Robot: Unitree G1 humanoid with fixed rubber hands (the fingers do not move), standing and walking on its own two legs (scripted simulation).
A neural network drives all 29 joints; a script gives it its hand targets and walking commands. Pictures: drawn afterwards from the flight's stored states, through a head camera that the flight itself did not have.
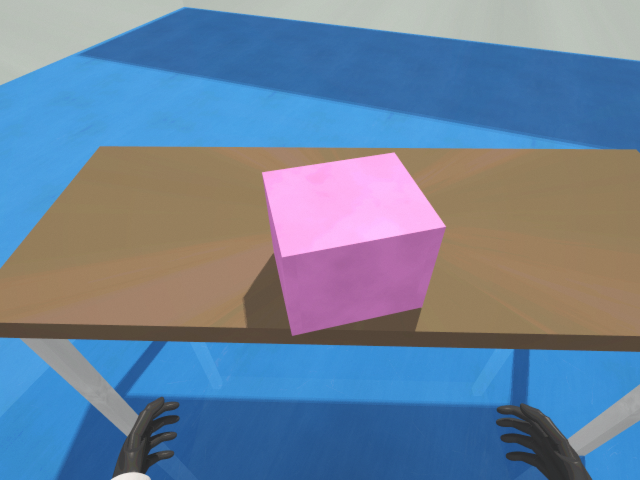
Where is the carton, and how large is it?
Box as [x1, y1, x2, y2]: [262, 152, 445, 335]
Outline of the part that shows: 394,152 262,172 273,249 292,335 416,308 422,305 445,226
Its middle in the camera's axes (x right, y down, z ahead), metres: +0.04 +0.00 +0.64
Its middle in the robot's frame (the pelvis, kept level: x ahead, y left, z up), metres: +0.50 -0.03 +0.02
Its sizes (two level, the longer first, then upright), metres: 0.226 0.191 0.188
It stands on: a table, 0.70 m high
